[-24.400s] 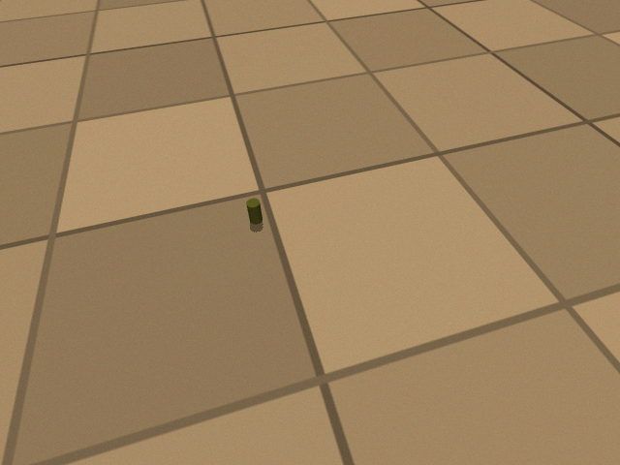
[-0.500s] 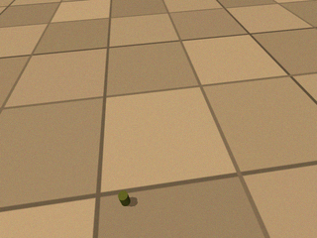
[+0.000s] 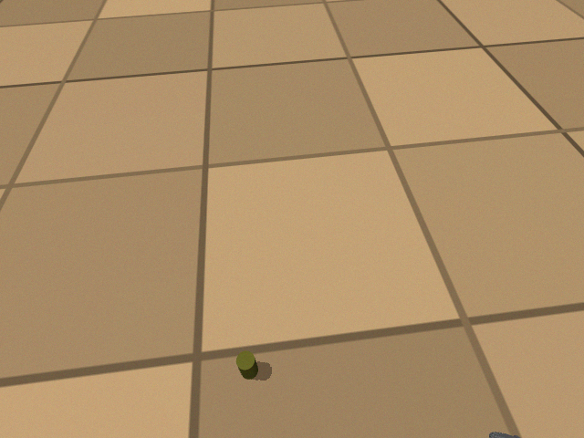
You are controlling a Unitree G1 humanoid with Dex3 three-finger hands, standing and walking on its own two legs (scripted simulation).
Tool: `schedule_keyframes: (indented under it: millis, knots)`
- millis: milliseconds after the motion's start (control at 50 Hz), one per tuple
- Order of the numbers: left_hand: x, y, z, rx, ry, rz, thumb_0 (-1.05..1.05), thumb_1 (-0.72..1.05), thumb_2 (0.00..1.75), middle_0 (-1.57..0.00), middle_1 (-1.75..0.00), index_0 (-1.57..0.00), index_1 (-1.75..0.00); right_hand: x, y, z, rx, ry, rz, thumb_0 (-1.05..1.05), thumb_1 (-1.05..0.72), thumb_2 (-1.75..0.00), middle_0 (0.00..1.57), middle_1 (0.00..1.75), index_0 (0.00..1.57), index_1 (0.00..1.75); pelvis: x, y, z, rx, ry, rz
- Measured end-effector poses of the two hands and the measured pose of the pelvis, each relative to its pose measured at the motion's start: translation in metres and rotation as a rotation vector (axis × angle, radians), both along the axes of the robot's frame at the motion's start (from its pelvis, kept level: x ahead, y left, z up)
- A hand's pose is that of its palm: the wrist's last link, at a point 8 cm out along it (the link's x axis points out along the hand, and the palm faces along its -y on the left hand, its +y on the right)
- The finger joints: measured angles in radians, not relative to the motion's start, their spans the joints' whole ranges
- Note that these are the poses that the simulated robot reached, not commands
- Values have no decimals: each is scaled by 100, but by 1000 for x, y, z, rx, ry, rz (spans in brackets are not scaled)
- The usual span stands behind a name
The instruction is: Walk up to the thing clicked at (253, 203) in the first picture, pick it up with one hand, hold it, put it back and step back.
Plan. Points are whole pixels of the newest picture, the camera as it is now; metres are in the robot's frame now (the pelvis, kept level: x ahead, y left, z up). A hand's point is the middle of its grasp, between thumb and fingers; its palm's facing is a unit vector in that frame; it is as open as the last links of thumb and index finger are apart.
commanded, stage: walk up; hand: left
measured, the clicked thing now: (247, 365) +0.42 +0.19 -0.71
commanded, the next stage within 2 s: stand in 1.02 s
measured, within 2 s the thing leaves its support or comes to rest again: neither
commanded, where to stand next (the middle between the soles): +0.02 -0.03 m, yaw -2 degrees
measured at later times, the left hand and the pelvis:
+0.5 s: hand out of the picture +0.10 +0.25 -0.14, palm faces -0.03 -0.95 -0.32, open 7.4 cm; pelvis +0.00 +0.00 +0.02, yaw -1 degrees
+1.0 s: hand out of the picture +0.06 +0.24 -0.15, palm faces -0.02 -0.95 -0.32, open 7.4 cm; pelvis -0.01 -0.01 +0.02, yaw -1 degrees
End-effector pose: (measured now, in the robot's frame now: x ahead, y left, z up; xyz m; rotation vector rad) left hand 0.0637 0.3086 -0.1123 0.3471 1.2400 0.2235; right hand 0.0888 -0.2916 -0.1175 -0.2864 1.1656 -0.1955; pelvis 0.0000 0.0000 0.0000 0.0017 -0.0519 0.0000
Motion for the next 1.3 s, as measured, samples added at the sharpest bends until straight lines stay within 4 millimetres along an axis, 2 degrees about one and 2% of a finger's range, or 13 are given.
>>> schedule_keyframes:
  millis: [160,300,420,660,780,900,1040,1300]
  knots:
    - [36,-11,1,-50,-65,-22,1,90,90,-20,-30,-20,-30,14,-4,15,-31,-14,18,0,-90,-90,20,30,20,30,5,2,7,2,6,-8]
    - [49,-17,3,-68,-85,-41,1,91,90,-20,-30,-20,-30,11,-15,28,-65,-22,3,0,-90,-90,20,30,20,30,2,1,12,3,3,-16]
    - [40,-18,6,-66,-66,-40,1,91,90,-20,-30,-20,-30,0,-19,28,-62,-7,-4,0,-90,-90,20,30,20,30,-2,-1,15,3,3,-19]
    - [-4,-15,8,-42,23,6,1,91,90,-20,-30,-20,-30,-27,-15,15,-17,56,-13,0,-90,-90,20,30,20,30,-9,-7,16,2,7,-19]
    - [-17,-16,7,-41,47,20,1,91,90,-20,-30,-20,-30,-34,-15,12,-11,72,-18,0,-90,-90,20,30,20,30,-11,-8,15,0,9,-19]
    - [-17,-19,5,-49,38,19,1,91,90,-20,-30,-20,-30,-35,-16,14,-18,69,-20,0,-90,-90,20,30,20,30,-12,-8,15,0,10,-20]
    - [-8,-21,3,-60,11,3,1,91,90,-20,-30,-20,-30,-33,-18,18,-32,54,-19,0,-90,-90,20,30,20,30,-13,-7,15,-1,10,-20]
    - [4,-14,8,-44,-4,-21,1,91,90,-20,-30,-20,-30,-35,-9,14,-15,93,-10,0,-90,-90,20,29,20,30,-1,-2,16,-1,24,-9]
